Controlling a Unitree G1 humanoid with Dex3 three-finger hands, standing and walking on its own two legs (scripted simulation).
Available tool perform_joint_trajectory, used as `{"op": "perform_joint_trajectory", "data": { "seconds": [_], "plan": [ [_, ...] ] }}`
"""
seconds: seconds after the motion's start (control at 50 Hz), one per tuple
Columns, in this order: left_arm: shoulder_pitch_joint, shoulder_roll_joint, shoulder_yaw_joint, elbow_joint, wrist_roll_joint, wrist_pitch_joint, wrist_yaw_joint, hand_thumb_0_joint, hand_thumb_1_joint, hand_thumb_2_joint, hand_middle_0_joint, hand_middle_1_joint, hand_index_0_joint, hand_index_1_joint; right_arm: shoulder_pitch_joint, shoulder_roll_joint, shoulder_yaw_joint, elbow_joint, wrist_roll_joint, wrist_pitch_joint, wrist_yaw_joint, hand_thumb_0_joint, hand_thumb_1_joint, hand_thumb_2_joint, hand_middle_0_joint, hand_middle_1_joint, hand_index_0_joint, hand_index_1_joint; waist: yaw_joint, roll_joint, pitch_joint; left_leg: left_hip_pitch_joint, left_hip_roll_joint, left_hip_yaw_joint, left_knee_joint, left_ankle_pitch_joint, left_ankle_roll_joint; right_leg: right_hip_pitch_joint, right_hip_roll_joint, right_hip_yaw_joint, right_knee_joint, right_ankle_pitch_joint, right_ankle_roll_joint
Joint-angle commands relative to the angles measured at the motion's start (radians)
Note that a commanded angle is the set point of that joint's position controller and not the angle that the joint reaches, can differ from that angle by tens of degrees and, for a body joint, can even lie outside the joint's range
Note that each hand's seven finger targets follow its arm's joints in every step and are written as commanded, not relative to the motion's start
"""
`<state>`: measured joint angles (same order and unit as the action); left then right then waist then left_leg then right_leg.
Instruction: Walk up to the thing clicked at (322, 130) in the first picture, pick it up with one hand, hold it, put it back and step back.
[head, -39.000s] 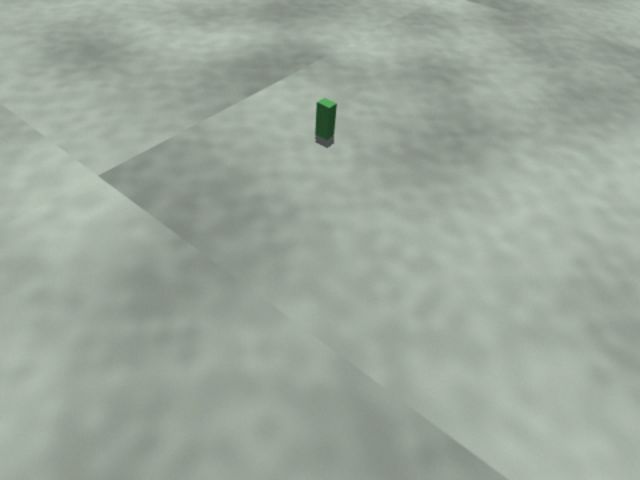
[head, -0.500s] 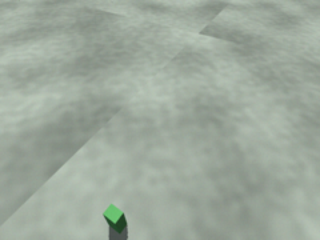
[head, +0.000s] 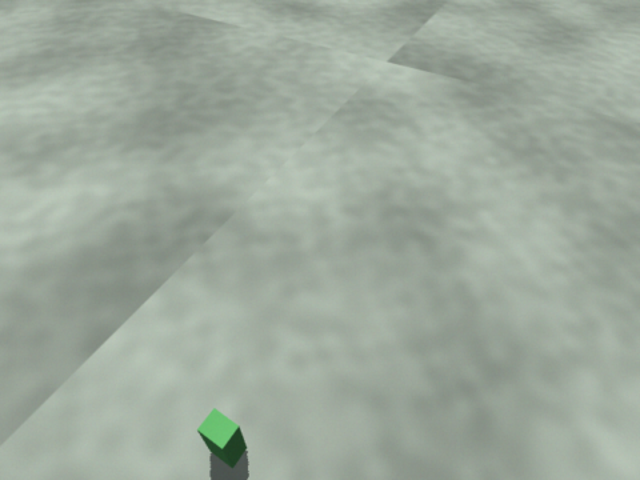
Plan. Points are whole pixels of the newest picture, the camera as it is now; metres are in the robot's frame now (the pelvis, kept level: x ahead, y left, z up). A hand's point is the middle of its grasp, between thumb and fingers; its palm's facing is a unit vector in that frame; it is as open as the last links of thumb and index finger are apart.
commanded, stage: stand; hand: left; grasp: from the side
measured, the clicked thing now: (223, 439) +0.37 +0.22 -0.68
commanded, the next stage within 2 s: step back in 0.94 s
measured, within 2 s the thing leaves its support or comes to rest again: neither
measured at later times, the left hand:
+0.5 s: hand out of the picture +0.10 +0.24 -0.16, palm faces -0.02 -0.94 -0.34, open 7.4 cm
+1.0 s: hand out of the picture +0.11 +0.25 -0.16, palm faces -0.01 -0.94 -0.35, open 7.4 cm
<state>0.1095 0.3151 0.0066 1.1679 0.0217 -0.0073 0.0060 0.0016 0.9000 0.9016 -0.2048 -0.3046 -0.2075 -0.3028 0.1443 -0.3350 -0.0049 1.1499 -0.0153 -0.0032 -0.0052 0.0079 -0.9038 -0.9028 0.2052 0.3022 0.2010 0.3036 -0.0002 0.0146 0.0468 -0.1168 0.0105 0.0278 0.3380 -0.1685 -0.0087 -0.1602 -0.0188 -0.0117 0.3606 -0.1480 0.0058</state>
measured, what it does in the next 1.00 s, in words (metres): stands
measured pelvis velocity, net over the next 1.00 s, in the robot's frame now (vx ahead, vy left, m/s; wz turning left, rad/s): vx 0.02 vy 0.00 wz -0.02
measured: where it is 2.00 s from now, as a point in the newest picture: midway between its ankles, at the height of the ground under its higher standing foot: outside the picture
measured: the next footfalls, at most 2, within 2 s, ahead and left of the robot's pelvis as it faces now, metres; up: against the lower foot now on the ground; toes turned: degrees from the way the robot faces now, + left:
right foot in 1.72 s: -0.11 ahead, -0.09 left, +0.00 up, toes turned -3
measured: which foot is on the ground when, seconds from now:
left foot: down 0.00-1.00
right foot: down 0.00-1.00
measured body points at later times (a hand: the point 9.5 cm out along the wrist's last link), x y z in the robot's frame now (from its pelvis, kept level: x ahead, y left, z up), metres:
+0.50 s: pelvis +0.02 +0.00 +0.00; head +0.04 -0.01 +0.45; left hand +0.10 +0.29 -0.13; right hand +0.09 -0.30 -0.14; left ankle +0.01 +0.12 -0.75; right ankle +0.03 -0.12 -0.75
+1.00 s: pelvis +0.02 +0.00 +0.00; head +0.04 -0.01 +0.45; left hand +0.11 +0.30 -0.13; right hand +0.09 -0.30 -0.14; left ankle +0.01 +0.12 -0.75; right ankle +0.03 -0.12 -0.75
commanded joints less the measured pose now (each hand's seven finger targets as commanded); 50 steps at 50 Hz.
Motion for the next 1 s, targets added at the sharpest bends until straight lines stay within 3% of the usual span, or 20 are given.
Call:
{"op": "perform_joint_trajectory", "data": {
  "seconds": [0.0,0.12,0.22,0.34,0.48,0.7,0.82,0.88,0.9,0.92,0.98],
  "plan": [
    [-0.047,0.219,0.038,-0.053,-0.004,-0.024,0.011,0.000,0.900,0.900,-0.200,-0.300,-0.200,-0.301,-0.026,-0.194,-0.035,-0.054,-0.004,-0.021,-0.008,0.000,-0.900,-0.900,0.200,0.300,0.200,0.300,-0.001,-0.026,-0.028,-0.039,0.106,-0.103,-0.082,-0.059,0.022,0.007,-0.108,0.121,-0.088,-0.054,-0.021],
    [-0.046,0.214,0.039,-0.053,-0.006,-0.023,0.008,0.000,0.900,0.900,-0.200,-0.300,-0.200,-0.301,-0.030,-0.196,-0.034,-0.053,-0.003,-0.024,-0.008,0.000,-0.900,-0.900,0.200,0.300,0.200,0.300,-0.002,-0.016,-0.034,-0.038,0.110,-0.105,-0.087,-0.049,0.022,0.023,-0.104,0.115,-0.083,-0.011,-0.021],
    [-0.047,0.214,0.037,-0.056,-0.008,-0.029,0.010,0.000,0.900,0.900,-0.200,-0.300,-0.200,-0.301,-0.036,-0.199,-0.036,-0.051,-0.002,-0.027,-0.009,0.000,-0.900,-0.900,0.200,0.300,0.200,0.300,-0.004,-0.027,-0.084,0.026,0.119,-0.098,-0.060,0.085,0.022,0.044,-0.112,0.109,-0.067,0.130,-0.020],
    [-0.049,0.212,0.037,-0.052,-0.010,-0.023,0.010,0.000,0.900,0.900,-0.200,-0.300,-0.200,-0.301,-0.040,-0.191,-0.031,-0.050,-0.001,-0.024,-0.011,0.000,-0.900,-0.900,0.200,0.300,0.200,0.300,-0.004,-0.020,-0.064,0.016,0.118,-0.092,-0.079,0.070,0.016,0.046,-0.108,0.104,-0.065,0.120,-0.020],
    [-0.055,0.211,0.040,-0.059,-0.009,-0.025,0.012,0.000,0.900,0.900,-0.200,-0.300,-0.200,-0.300,-0.048,-0.207,-0.036,-0.054,-0.002,-0.026,-0.013,0.000,-0.900,-0.900,0.200,0.300,0.200,0.300,-0.006,-0.013,-0.093,0.057,0.129,-0.083,-0.064,0.147,0.021,0.061,-0.116,0.106,-0.055,0.210,-0.022],
    [-0.066,0.220,0.042,-0.064,-0.010,-0.026,0.011,0.000,0.900,0.900,-0.200,-0.300,-0.200,-0.300,-0.057,-0.198,-0.034,-0.061,-0.001,-0.023,-0.012,0.000,-0.900,-0.900,0.200,0.300,0.200,0.300,-0.006,-0.020,-0.068,0.040,0.129,-0.080,-0.082,0.095,0.019,0.057,-0.113,0.111,-0.075,0.170,-0.019],
    [-0.063,0.222,0.041,-0.071,-0.012,-0.028,0.011,0.000,0.900,0.900,-0.200,-0.300,-0.200,-0.300,-0.063,-0.206,-0.039,-0.064,-0.001,-0.028,-0.011,0.000,-0.900,-0.900,0.200,0.300,0.200,0.300,-0.006,-0.017,-0.101,0.074,0.135,-0.080,-0.072,0.158,0.018,0.067,-0.113,0.106,-0.061,0.217,-0.024],
    [-0.064,0.220,0.039,-0.071,-0.013,-0.026,0.010,0.000,0.900,0.900,-0.200,-0.300,-0.200,-0.300,-0.061,-0.199,-0.035,-0.061,-0.001,-0.026,-0.011,0.000,-0.900,-0.900,0.200,0.300,0.200,0.300,-0.005,-0.015,-0.081,0.052,0.130,-0.078,-0.081,0.124,0.017,0.066,-0.112,0.107,-0.070,0.190,-0.022],
    [-0.061,0.223,0.040,-0.072,-0.011,-0.026,0.010,0.000,0.900,0.900,-0.200,-0.300,-0.200,-0.300,-0.062,-0.208,-0.038,-0.062,0.000,-0.026,-0.012,0.000,-0.900,-0.900,0.200,0.300,0.200,0.300,-0.004,-0.014,-0.085,0.059,0.133,-0.079,-0.078,0.128,0.018,0.067,-0.114,0.109,-0.070,0.195,-0.024],
    [-0.051,0.301,0.079,-0.117,-0.025,-0.015,0.014,0.000,0.900,0.900,-0.200,-0.300,-0.200,-0.300,-0.093,-0.266,-0.061,-0.084,0.008,-0.006,-0.006,0.000,-0.900,-0.900,0.200,0.300,0.200,0.300,0.000,-0.036,0.020,-0.028,0.118,-0.093,0.018,0.232,0.037,-0.015,-0.101,0.120,0.011,0.333,-0.026],
    [-0.027,0.295,0.088,-0.166,-0.027,-0.007,0.020,0.000,0.900,0.900,-0.200,-0.300,-0.200,-0.300,-0.055,-0.237,-0.066,-0.116,0.020,0.010,-0.004,0.000,-0.900,-0.900,0.200,0.300,0.200,0.300,-0.011,-0.061,-0.073,-0.024,0.086,-0.058,0.140,0.211,0.044,-0.018,-0.126,0.143,0.043,0.365,-0.082]
  ]
}}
